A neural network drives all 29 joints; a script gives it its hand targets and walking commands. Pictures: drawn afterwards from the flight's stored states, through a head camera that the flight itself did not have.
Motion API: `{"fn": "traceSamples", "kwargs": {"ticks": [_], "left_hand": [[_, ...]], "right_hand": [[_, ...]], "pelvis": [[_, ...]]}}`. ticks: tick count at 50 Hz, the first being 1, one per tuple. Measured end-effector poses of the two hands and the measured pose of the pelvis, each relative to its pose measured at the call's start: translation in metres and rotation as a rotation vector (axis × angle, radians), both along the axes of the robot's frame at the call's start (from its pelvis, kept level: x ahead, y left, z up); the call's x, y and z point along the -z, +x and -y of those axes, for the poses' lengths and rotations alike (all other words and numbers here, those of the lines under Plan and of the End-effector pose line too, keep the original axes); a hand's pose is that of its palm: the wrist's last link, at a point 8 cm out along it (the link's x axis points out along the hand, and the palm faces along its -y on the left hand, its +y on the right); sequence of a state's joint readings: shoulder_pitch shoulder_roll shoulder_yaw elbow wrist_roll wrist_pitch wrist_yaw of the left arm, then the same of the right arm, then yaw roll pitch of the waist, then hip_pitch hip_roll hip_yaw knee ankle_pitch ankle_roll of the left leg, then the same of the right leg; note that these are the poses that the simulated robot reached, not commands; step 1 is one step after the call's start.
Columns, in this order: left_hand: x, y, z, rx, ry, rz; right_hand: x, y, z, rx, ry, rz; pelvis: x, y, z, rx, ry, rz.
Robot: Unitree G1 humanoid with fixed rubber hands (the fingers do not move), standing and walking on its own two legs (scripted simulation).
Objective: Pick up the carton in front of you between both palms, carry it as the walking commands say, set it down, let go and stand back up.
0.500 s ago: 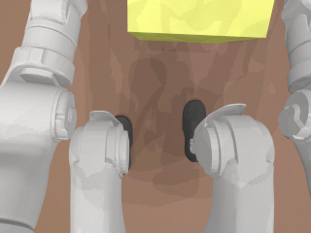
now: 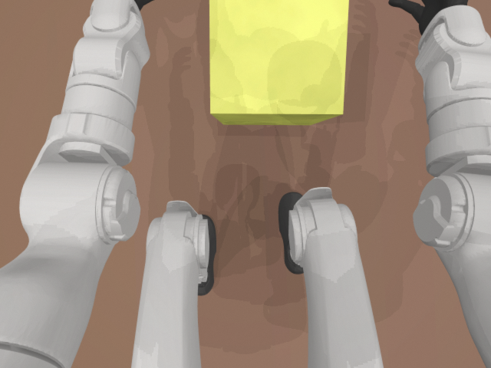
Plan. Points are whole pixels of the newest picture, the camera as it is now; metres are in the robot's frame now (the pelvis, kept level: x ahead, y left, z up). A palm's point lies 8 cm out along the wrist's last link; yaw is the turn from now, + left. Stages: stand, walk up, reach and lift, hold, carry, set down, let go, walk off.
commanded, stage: set down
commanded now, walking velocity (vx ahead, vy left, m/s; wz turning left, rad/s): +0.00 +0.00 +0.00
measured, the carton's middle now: (271, 68) +0.54 -0.09 -0.33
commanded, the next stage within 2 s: let go in 0.56 s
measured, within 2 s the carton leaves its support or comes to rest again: neither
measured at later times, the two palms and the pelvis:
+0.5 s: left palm out of the picture +0.58 +0.11 +0.04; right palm out of the picture +0.52 -0.29 +0.04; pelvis +0.02 +0.00 +0.13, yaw -1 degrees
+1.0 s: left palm out of the picture +0.46 +0.15 +0.14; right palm out of the picture +0.42 -0.29 +0.15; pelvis +0.07 -0.02 +0.25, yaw -2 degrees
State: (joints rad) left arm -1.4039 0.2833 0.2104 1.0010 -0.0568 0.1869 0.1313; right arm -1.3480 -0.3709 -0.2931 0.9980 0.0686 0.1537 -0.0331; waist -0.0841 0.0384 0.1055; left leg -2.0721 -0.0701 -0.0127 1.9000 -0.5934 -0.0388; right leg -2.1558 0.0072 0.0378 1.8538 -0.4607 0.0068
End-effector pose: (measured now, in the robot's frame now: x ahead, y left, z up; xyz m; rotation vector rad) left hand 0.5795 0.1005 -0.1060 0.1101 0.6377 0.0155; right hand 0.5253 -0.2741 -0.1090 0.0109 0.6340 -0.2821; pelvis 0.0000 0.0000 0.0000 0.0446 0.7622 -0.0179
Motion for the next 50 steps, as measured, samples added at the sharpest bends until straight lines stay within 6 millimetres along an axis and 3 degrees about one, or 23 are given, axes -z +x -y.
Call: {"fn": "traceSamples", "kwargs": {"ticks": [10, 25, 32, 38, 45, 50], "left_hand": [[-0.049, 0.002, -0.003, 0.002, 0.002, 0.017], [-0.146, 0.001, -0.006, 0.011, 0.0, 0.019], [-0.179, -0.004, -0.007, 0.018, 0.015, 0.007], [-0.197, -0.033, -0.017, 0.013, 0.079, -0.031], [-0.224, -0.089, -0.034, 0.004, 0.107, -0.082], [-0.25, -0.116, -0.045, 0.015, 0.101, -0.09]], "right_hand": [[-0.052, 0.001, 0.008, -0.005, -0.013, 0.009], [-0.15, -0.002, 0.013, -0.019, -0.005, 0.014], [-0.182, -0.007, 0.013, -0.035, -0.017, 0.0], [-0.199, -0.029, 0.011, -0.106, -0.061, -0.063], [-0.228, -0.078, 0.013, -0.168, -0.086, -0.134], [-0.257, -0.108, 0.014, -0.175, -0.083, -0.141]], "pelvis": [[-0.047, 0.008, 0.002, 0.0, -0.002, -0.049], [-0.133, 0.024, 0.004, 0.01, -0.003, -0.059], [-0.168, 0.03, 0.007, 0.013, -0.005, -0.044], [-0.198, 0.041, 0.01, 0.013, -0.004, -0.009], [-0.233, 0.061, 0.015, 0.016, -0.01, 0.086], [-0.253, 0.074, 0.017, 0.019, -0.017, 0.161]]}}
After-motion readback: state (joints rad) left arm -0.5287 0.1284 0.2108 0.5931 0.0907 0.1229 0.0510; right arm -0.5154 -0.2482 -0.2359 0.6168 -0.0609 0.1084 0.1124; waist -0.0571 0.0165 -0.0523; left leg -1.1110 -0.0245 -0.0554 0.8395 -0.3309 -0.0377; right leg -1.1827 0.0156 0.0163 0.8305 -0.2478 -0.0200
